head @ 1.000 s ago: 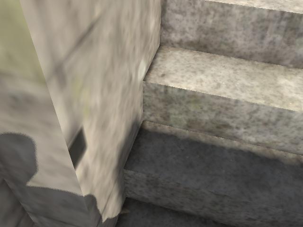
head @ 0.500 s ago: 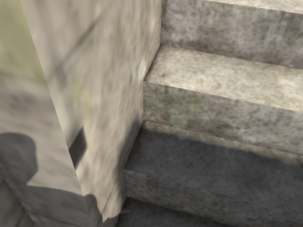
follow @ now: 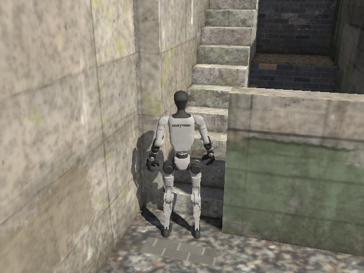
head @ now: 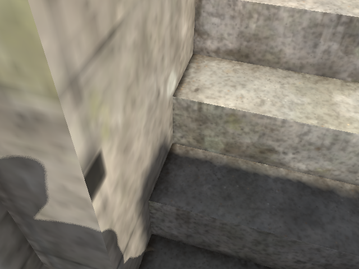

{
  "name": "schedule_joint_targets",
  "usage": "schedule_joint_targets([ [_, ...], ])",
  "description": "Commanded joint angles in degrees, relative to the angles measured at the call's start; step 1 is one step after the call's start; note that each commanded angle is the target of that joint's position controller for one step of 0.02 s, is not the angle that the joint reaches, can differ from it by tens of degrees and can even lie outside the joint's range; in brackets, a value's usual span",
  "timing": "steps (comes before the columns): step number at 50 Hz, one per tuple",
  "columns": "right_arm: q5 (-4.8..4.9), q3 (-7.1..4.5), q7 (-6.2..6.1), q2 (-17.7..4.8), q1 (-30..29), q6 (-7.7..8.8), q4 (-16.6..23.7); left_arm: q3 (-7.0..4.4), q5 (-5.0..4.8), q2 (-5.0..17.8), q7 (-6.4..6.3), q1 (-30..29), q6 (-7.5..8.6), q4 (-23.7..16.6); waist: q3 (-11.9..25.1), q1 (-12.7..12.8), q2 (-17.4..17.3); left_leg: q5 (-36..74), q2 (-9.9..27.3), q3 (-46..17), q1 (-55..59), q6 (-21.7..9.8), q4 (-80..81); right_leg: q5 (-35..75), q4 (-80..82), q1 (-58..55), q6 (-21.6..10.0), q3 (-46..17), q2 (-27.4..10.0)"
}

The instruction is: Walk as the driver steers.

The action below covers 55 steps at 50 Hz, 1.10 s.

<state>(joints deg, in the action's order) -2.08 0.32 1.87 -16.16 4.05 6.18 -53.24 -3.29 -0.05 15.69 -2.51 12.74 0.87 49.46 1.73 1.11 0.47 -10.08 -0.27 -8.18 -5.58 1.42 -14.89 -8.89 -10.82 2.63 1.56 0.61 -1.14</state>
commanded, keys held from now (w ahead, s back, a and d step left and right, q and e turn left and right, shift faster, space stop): w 0.86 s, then no key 0.14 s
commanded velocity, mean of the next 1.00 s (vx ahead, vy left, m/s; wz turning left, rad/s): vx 0.28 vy -0.08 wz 0.00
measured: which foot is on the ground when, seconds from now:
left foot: down 0.00-1.00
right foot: down 0.00-1.00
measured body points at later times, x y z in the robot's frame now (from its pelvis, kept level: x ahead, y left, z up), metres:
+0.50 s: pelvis +0.00 +0.00 +0.00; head +0.00 +0.01 +0.45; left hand +0.09 +0.28 -0.12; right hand +0.17 -0.26 -0.10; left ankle -0.02 +0.14 -0.75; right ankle -0.04 -0.14 -0.75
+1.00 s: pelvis +0.00 +0.00 +0.00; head +0.00 +0.01 +0.45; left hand +0.09 +0.28 -0.12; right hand +0.16 -0.26 -0.11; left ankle -0.02 +0.14 -0.75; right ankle -0.04 -0.14 -0.75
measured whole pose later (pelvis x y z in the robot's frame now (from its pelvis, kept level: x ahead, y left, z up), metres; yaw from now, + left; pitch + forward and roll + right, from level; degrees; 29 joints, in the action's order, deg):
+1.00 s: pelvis +0.00 +0.00 +0.00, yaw +1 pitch +1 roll +0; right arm -1.7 0.3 0.4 -16.1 5.1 6.0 -55.0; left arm -3.5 0.2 15.9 -1.6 12.5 0.2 49.3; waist 1.9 1.9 0.6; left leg -10.8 -0.7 -8.8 -6.0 1.3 -16.0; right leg -10.0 -12.1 2.9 1.9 0.9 -1.6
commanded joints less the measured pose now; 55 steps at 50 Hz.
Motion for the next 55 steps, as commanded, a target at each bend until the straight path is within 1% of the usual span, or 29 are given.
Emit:
schedule_joint_targets([
  [1,0.07,-1.61,-0.16,-7.6,-3.8,0.81,3.7,-1.55,-0.01,7.0,-0.19,-0.5,0.69,-3.2,2.0,0.0,-0.8,12.6,5.3,-3.9,-0.1,-0.6,0.8,12.7,0.1,-1.1,-0.5,-3.7,-5.6],
  [35,0.07,-1.64,-0.06,-7.8,-3.8,0.75,4.1,-1.67,-0.03,7.2,-0.29,0.1,0.62,-3.4,2.0,0.1,-0.8,13.5,5.2,-4.3,-0.2,-0.6,0.6,13.1,0.0,-1.6,-0.2,-3.4,-5.7],
  [36,0.07,-1.32,-0.63,-7.0,-3.6,0.76,3.6,-1.73,0.20,7.4,-0.04,-1.0,0.17,-3.7,2.3,0.0,-0.9,12.7,4.8,-4.0,-0.9,-0.6,1.0,13.6,-0.4,-2.4,0.2,-3.3,-5.7],
  [38,0.05,-1.26,-1.05,-7.2,-3.6,0.79,3.5,-1.71,0.14,7.2,0.17,-0.8,-0.15,-3.6,2.2,0.2,-0.8,12.1,4.8,-4.0,-1.3,-0.6,1.1,13.5,-0.5,-2.5,0.3,-3.4,-5.6],
  [43,0.07,-1.26,-1.16,-7.4,-3.6,0.86,3.2,-1.71,0.09,7.2,0.19,-0.6,-0.17,-3.1,1.9,0.2,-0.6,12.2,4.8,-4.2,-1.5,-0.7,1.1,13.2,-0.5,-2.3,0.3,-3.3,-5.6],
  [44,-0.31,-2.79,-1.70,-11.4,-1.8,1.28,4.9,-2.66,-0.39,10.1,0.55,1.5,-0.92,-3.3,0.3,-0.8,2.2,19.7,9.5,-9.1,0.0,-2.5,-1.2,5.8,-5.5,1.8,0.7,-0.9,-4.2],
  [45,0.76,-1.64,-1.63,-8.2,-2.2,0.53,1.5,-1.34,0.92,5.2,0.58,1.0,-0.47,-3.2,4.3,1.9,-4.3,12.9,5.0,-4.2,0.3,-2.0,-0.7,9.9,0.0,-1.2,0.7,-4.2,-5.9],
  [46,0.71,-1.20,-1.65,-5.8,-2.0,0.39,1.9,-1.45,0.59,6.5,0.78,-0.8,-0.19,-3.7,0.9,0.3,-1.9,11.3,3.8,-3.3,-2.1,-0.9,0.1,13.4,-0.5,-1.4,0.1,-3.8,-5.7],
  [47,0.56,-1.22,-1.71,-6.0,-1.1,0.39,1.2,-1.59,0.31,7.0,0.84,-1.7,0.02,-3.7,1.3,0.2,-0.5,11.4,3.7,-3.0,-2.6,-0.5,0.1,16.5,-1.3,-2.5,-0.1,-3.7,-5.8],
  [48,0.51,-1.33,-1.82,-6.5,-0.9,0.35,0.8,-1.70,0.28,7.4,0.91,-1.3,0.14,-3.5,1.5,0.4,-0.2,11.5,3.6,-2.8,-3.0,-0.4,0.0,18.1,-1.8,-3.1,-0.3,-3.7,-6.1],
  [49,0.38,-1.40,-1.61,-6.9,-0.8,0.53,0.9,-1.85,0.17,7.6,0.80,-0.8,0.09,-3.1,1.7,0.4,0.2,12.2,3.8,-3.1,-2.8,-0.4,0.0,17.8,-2.2,-3.2,-0.3,-3.4,-5.9],
  [50,0.48,-1.55,-1.49,-7.4,-0.9,0.54,0.4,-1.84,0.28,7.6,0.77,-0.4,0.01,-3.0,1.8,0.8,0.2,12.6,3.9,-3.1,-2.5,-0.5,-0.3,17.2,-2.1,-3.0,-0.2,-3.4,-5.9],
  [51,0.38,-1.89,-1.45,-8.2,-0.4,0.53,0.0,-1.84,0.40,7.9,0.39,0.8,0.29,-2.1,1.4,0.4,-0.1,12.3,4.0,-2.5,-2.6,-0.8,0.1,16.7,-2.1,-2.4,0.3,-3.5,-5.4],
  [55,0.56,-1.98,-1.26,-7.8,0.6,0.31,-1.8,-1.90,0.24,7.8,-0.05,0.8,0.41,-1.7,1.3,0.5,0.0,12.6,3.8,-2.4,-3.2,-1.1,-0.1,15.4,-2.7,-2.4,0.5,-3.1,-5.2],
])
